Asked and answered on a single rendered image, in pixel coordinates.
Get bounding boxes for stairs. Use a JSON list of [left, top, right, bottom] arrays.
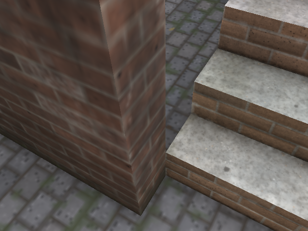
[[166, 0, 308, 231]]

